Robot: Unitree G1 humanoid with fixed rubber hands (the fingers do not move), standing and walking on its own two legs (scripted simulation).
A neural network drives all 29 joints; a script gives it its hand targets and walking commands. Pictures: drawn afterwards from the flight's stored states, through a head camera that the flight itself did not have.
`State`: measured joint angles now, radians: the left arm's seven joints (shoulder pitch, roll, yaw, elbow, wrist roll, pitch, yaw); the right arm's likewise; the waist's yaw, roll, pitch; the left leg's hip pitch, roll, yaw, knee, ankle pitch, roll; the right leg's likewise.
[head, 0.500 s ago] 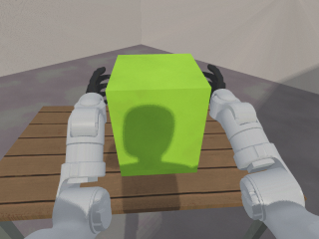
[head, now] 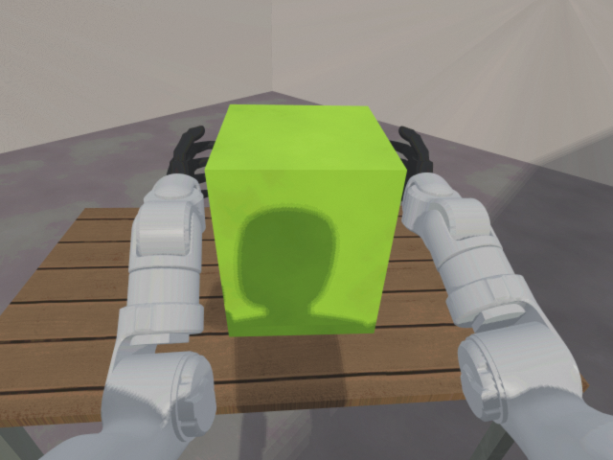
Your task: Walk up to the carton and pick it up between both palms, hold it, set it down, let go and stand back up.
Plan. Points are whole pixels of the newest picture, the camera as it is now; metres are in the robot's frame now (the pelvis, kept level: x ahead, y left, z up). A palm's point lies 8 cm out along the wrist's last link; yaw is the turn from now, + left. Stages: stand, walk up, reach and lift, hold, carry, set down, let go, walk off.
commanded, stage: hold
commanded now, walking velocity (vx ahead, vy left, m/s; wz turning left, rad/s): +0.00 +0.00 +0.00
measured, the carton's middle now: (301, 217) +0.39 +0.01 +0.19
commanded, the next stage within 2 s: none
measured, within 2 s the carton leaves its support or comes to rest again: neither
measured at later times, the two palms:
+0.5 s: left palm (182, 191) +0.36 +0.16 +0.25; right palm (413, 188) +0.37 -0.13 +0.25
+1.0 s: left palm (185, 193) +0.36 +0.16 +0.25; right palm (414, 186) +0.37 -0.13 +0.25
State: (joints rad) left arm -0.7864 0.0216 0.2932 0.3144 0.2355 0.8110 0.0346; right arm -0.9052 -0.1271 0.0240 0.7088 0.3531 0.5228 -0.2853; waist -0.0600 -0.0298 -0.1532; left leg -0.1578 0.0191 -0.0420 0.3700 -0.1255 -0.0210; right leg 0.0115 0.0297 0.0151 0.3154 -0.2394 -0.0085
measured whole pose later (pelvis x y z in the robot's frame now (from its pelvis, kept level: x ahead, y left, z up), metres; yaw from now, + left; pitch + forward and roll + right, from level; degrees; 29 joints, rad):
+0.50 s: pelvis +0.00 +0.00 +0.00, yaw +0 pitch -5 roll -1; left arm -0.74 0.01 0.28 0.24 0.24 0.83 0.04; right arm -0.87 -0.13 0.05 0.66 0.37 0.53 -0.29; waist -0.07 -0.03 -0.14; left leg -0.15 0.02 -0.05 0.38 -0.14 -0.02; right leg 0.03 0.03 0.02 0.31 -0.24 -0.01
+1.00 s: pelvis +0.00 +0.00 +0.00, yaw +0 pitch -5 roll -1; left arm -0.75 0.02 0.28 0.27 0.23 0.82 0.04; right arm -0.90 -0.14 0.04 0.69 0.38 0.53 -0.29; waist -0.07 -0.03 -0.14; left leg -0.17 0.02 -0.05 0.39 -0.14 -0.02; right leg 0.01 0.03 0.01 0.32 -0.24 -0.01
